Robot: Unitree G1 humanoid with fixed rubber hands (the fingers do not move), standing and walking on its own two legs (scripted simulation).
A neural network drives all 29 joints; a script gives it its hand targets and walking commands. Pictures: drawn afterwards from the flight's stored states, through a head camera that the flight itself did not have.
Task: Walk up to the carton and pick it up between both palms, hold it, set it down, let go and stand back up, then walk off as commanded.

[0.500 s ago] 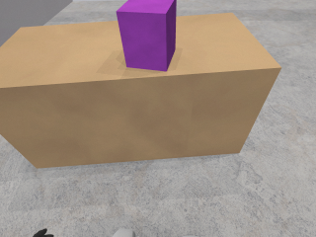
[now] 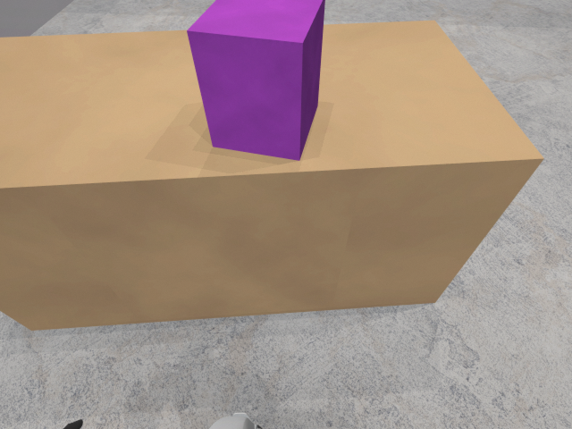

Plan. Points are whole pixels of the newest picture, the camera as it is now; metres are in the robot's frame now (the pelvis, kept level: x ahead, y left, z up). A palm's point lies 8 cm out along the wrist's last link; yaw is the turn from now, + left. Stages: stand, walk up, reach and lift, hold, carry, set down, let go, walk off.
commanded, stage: walk up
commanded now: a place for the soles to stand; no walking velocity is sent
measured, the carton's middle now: (265, 75) +0.76 +0.00 +0.09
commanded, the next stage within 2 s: none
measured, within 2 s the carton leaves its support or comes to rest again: neither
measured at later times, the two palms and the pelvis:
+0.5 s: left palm (114, 341) +0.27 +0.26 -0.07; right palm (519, 391) +0.17 -0.36 -0.12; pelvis +0.16 -0.05 +0.00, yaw -2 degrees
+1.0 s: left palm (98, 278) +0.41 +0.33 -0.10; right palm (448, 312) +0.30 -0.29 -0.11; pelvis +0.29 +0.02 +0.00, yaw -1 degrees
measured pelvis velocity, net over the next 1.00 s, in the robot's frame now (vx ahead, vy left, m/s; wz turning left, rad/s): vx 0.29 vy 0.02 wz -0.02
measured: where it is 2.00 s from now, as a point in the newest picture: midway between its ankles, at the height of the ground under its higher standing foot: (281, 410)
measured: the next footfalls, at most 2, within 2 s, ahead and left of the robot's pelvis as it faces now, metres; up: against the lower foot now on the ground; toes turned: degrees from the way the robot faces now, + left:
left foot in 0.02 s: +0.15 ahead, +0.10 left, +0.00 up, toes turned -4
right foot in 0.38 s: +0.28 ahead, -0.13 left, +0.00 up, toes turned -7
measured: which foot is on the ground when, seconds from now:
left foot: up 0.00-0.00, down 0.02-0.40, up 0.42-0.94, down 0.96-1.00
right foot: down 0.00-0.06, up 0.08-0.36, down 0.38-0.98, up 1.00-1.00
